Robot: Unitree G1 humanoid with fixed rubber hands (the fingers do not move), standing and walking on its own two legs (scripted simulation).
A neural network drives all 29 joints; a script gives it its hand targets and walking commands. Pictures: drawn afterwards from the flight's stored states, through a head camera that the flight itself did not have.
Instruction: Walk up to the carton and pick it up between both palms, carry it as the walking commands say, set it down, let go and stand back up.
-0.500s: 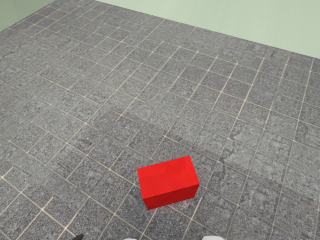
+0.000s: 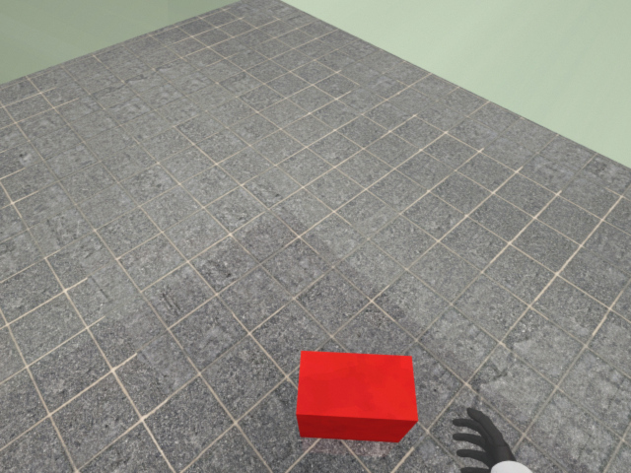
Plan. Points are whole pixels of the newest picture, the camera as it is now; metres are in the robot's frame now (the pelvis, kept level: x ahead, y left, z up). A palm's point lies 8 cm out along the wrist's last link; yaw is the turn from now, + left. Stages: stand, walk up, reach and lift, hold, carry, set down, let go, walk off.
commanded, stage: walk up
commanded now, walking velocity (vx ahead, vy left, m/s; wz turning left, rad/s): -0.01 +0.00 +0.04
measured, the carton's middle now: (352, 399) +0.37 -0.03 -0.63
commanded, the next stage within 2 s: stand in 0.20 s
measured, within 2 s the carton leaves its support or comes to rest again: neither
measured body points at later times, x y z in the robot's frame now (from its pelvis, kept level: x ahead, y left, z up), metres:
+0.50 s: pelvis -0.01 -0.01 -0.01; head +0.02 -0.01 +0.44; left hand +0.08 +0.22 -0.15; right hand +0.03 -0.25 -0.15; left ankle +0.01 +0.08 -0.73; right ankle -0.01 -0.13 -0.74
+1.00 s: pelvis -0.05 -0.03 -0.06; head +0.09 -0.01 +0.36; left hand +0.15 +0.20 -0.19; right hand +0.18 -0.24 -0.18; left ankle +0.01 +0.08 -0.74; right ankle -0.01 -0.15 -0.74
